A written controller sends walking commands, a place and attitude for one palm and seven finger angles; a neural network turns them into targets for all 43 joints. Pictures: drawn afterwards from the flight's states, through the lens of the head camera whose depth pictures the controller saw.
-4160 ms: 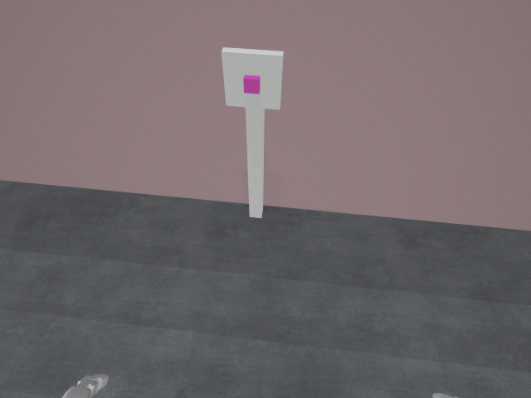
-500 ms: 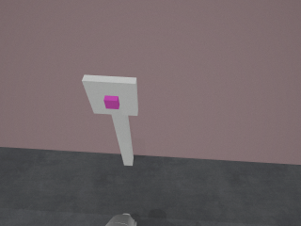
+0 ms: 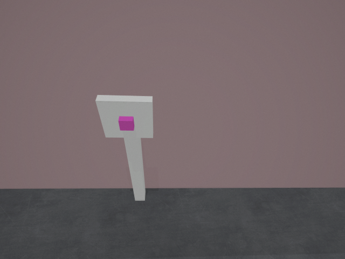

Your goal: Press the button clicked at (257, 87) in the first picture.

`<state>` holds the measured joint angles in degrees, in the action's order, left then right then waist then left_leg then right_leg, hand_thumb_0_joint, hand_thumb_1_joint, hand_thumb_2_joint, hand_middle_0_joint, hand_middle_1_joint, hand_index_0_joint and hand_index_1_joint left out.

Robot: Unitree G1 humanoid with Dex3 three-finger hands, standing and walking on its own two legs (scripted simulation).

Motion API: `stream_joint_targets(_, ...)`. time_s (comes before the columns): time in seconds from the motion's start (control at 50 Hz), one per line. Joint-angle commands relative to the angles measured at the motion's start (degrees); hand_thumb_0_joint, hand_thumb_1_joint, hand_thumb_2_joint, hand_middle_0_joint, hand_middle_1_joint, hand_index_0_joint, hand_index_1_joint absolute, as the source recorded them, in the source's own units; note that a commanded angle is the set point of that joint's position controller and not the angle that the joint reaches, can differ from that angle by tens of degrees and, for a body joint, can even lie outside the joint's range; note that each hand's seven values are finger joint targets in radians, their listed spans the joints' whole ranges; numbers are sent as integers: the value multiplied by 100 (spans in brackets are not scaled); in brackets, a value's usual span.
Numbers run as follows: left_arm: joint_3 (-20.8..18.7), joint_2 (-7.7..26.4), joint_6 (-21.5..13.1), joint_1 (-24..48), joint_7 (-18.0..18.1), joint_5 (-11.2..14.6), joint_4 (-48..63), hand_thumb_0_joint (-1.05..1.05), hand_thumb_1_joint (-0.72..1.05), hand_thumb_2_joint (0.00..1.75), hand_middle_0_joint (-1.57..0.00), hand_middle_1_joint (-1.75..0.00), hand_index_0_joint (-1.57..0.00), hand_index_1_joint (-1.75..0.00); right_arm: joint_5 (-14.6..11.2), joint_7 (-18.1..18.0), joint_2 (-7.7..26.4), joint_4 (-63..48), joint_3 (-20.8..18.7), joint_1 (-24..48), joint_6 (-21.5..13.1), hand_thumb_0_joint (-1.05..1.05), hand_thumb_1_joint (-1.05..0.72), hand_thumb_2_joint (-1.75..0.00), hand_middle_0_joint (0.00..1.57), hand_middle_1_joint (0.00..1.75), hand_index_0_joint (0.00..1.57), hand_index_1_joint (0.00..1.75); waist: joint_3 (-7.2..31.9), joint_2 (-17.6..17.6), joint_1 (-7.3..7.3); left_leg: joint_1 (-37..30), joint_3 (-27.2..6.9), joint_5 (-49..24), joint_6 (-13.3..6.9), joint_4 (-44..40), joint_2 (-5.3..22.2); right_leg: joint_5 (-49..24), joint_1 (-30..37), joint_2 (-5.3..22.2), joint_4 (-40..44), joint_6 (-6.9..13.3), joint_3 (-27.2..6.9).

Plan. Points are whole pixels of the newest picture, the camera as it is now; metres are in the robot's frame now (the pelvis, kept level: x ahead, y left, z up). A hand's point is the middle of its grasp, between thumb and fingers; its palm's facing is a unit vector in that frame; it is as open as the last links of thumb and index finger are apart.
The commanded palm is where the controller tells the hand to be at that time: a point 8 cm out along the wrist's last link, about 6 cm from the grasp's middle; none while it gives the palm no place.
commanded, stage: come to a stop and stand still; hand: left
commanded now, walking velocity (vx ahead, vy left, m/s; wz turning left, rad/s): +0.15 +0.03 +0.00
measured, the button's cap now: (126, 122) +0.55 +0.18 -0.05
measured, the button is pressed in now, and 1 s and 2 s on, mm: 0 0 0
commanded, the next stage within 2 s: look again from close up in 1.82 s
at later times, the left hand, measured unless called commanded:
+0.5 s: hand out of the picture -0.07 +0.12 -0.18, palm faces +0.15 -0.98 -0.13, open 7.4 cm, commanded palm none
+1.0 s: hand out of the picture +0.01 +0.21 -0.18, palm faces +0.04 -0.98 -0.20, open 7.4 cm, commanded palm none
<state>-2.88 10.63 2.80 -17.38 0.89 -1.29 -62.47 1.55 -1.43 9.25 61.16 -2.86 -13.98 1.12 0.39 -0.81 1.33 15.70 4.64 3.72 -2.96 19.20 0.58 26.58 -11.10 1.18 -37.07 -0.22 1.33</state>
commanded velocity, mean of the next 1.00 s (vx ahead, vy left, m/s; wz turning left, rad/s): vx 0.03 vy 0.04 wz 0.00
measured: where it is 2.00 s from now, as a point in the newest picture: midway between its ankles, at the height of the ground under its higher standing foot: outside the picture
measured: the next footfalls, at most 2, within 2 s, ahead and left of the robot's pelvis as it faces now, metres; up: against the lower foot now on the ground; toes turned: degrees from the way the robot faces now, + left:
right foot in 0.06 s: -0.02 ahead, -0.12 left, +0.00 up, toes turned -3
left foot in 0.50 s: +0.04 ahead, +0.12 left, +0.00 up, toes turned +5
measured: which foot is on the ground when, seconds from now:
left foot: down 0.00-0.08, up 0.10-0.48, down 0.50-1.00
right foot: up 0.00-0.04, down 0.06-1.00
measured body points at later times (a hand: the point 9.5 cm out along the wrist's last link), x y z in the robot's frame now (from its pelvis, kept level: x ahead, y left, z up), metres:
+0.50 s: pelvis +0.01 +0.00 -0.01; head +0.03 -0.01 +0.44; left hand -0.08 +0.17 -0.16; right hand +0.01 -0.23 -0.17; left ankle +0.00 +0.12 -0.75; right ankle -0.05 -0.12 -0.75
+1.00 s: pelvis +0.00 +0.03 +0.00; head +0.01 +0.03 +0.45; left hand +0.01 +0.26 -0.16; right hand +0.01 -0.20 -0.16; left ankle +0.00 +0.12 -0.75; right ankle -0.06 -0.12 -0.75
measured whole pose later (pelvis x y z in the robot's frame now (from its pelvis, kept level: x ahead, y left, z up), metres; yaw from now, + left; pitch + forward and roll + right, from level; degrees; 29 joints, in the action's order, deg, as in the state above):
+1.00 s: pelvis +0.00 +0.03 +0.00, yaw +0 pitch -1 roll +0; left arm -0.6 9.5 -0.2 -14.2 2.4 -0.7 -64.7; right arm 0.4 -2.0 9.0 65.7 -0.5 -13.7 -0.8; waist -2.0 -1.1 -0.3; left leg 9.3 6.1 12.5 -2.6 22.8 -1.2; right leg 16.9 -3.6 4.5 -21.9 -3.1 2.1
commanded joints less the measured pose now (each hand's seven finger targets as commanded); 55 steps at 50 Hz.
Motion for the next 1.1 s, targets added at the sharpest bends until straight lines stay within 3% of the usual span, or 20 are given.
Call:
stream_joint_targets(0.0,7,41,-81,-1284,17,34,-191,0,90,90,-20,-30,-20,-30,9,-26,853,-60,-203,-184,-1,0,-90,-90,20,30,20,30,-111,882,-299,334,-1106,2894,109,-1214,880,-605,871,-255,1673,163,477)
stream_joint_targets(0.02,3,193,-135,-1406,54,3,-234,0,90,90,-20,-30,-20,-30,-35,2,677,-11,-168,-179,5,0,-90,-90,20,30,20,30,-196,466,-355,627,-829,2750,263,-718,597,-607,1148,23,2247,225,144)
stream_joint_targets(0.04,-38,463,-182,-1386,93,-47,-210,0,90,90,-20,-30,-20,-30,-91,8,325,-46,-90,-195,15,0,-90,-90,20,30,20,30,-366,-521,-332,1028,-341,2491,432,380,106,592,870,903,2878,495,-1029)
stream_joint_targets(0.06,-73,747,-184,-996,116,-44,-49,0,90,90,-20,-30,-20,-30,-70,38,158,-157,-48,-48,37,0,-90,-90,20,30,20,30,-879,-1296,-307,1218,-82,2167,448,1363,-69,1809,-114,1740,3670,796,-1931)
stream_joint_targets(0.08,-34,748,-185,-486,134,-26,163,0,90,90,-20,-30,-20,-30,-18,68,357,-188,-90,-58,71,0,-90,-90,20,30,20,30,-1064,-866,-171,1064,-280,2093,416,2095,7,1752,-840,1969,3759,915,-1969)
stream_joint_targets(0.12,3,423,-363,-223,152,45,177,0,90,90,-20,-30,-20,-30,-4,112,285,76,-87,-373,83,0,-90,-90,20,30,20,30,-1299,-920,-38,1074,-390,1413,355,2647,135,958,-928,1487,3642,637,-1538)
stream_joint_targets(0.16,93,248,-462,-420,114,68,100,0,90,90,-20,-30,-20,-30,-13,147,231,228,-72,-754,26,0,-90,-90,20,30,20,30,-1303,-449,4,1219,-282,977,403,2925,175,-250,-495,1190,3270,534,-865)
stream_joint_targets(0.22,92,194,-538,-878,127,52,-48,0,90,90,-20,-30,-20,-30,-8,126,271,173,-69,-699,-28,0,-90,-90,20,30,20,30,-1110,-427,-195,1531,-296,934,470,3013,226,-1429,223,1302,2946,564,-755)
stream_joint_targets(0.3,33,182,-537,-1164,171,20,-155,0,90,90,-20,-30,-20,-30,-22,53,264,35,-36,-447,-36,0,-90,-90,20,30,20,30,-673,-616,-335,1604,-338,1447,531,2801,341,-3065,971,1615,2402,903,-962)
stream_joint_targets(0.36,14,189,-521,-1146,186,-21,-216,0,90,90,-20,-30,-20,-30,-76,33,113,3,17,-255,-85,0,-90,-90,20,30,20,30,-458,-788,-374,1089,-204,1785,516,2070,307,-3888,1013,1570,2077,980,-846)
stream_joint_targets(0.4,15,160,-499,-1065,191,-23,-256,0,90,90,-20,-30,-20,-30,-108,9,-1,52,64,-251,-139,0,-90,-90,20,30,20,30,-325,-896,-362,386,-102,1545,476,1287,191,-4327,812,1347,1777,856,-626)
stream_joint_targets(0.44,51,91,-468,-897,184,33,-307,0,90,90,-20,-30,-20,-30,-125,-29,-35,233,100,-552,-210,0,-90,-90,20,30,20,30,-260,-797,-182,-650,-48,384,414,320,131,-3959,302,925,1360,494,-325)
stream_joint_targets(0.48,102,-176,-434,-1105,194,60,-328,0,90,90,-20,-30,-20,-30,-91,-110,340,363,60,-838,-323,0,-90,-90,20,30,20,30,161,7,-205,-1524,-505,-1792,126,687,811,-2686,-179,530,1130,186,-160)
stream_joint_targets(0.5,110,-244,-394,-1061,223,43,-335,0,90,90,-20,-30,-20,-30,-89,-131,467,384,36,-828,-293,0,-90,-90,20,30,20,30,59,212,-192,-1441,-567,-2004,14,733,1021,-1862,-230,431,1269,124,-114)
stream_joint_targets(0.52,127,-268,-348,-1062,225,13,-342,0,90,90,-20,-30,-20,-30,-88,-146,509,393,49,-724,-263,0,-90,-90,20,30,20,30,-224,188,-213,-1324,-588,-1841,-22,729,1084,-1493,-390,358,1367,95,-136)
stream_joint_targets(0.56,147,-210,-281,-879,214,30,-405,0,90,90,-20,-30,-20,-30,-95,-174,413,420,114,-640,-262,0,-90,-90,20,30,20,30,-373,755,-188,-1072,-707,-2301,-120,404,1030,-1553,-90,387,1222,-3,58)
stream_joint_targets(0.6,169,-153,-274,-936,203,55,-438,0,90,90,-20,-30,-20,-30,-114,-205,431,380,136,-483,-263,0,-90,-90,20,30,20,30,-379,692,-236,-1085,-639,-2531,-118,415,945,-1803,48,418,1309,-12,6)
stream_joint_targets(0.68,183,-21,-280,-810,189,56,-437,0,90,90,-20,-30,-20,-30,-117,-202,423,311,141,-335,-257,0,-90,-90,20,30,20,30,-282,471,-205,-1168,-540,-2102,21,406,753,-2349,199,525,1526,2,-42)
stream_joint_targets(0.84,197,159,-278,-456,163,55,-280,0,90,90,-20,-30,-20,-30,-100,-131,539,284,138,-257,-261,0,-90,-90,20,30,20,30,-279,69,-198,-1045,-616,-1247,88,86,696,-2063,278,574,1698,-30,-39)
stream_joint_targets(1.08,208,298,-290,-332,152,76,-207,0,90,90,-20,-30,-20,-30,-107,-70,517,422,174,-431,-258,0,-90,-90,20,30,20,30,-419,50,-191,-798,-631,-290,136,-203,601,-1764,320,595,1882,-10,-98)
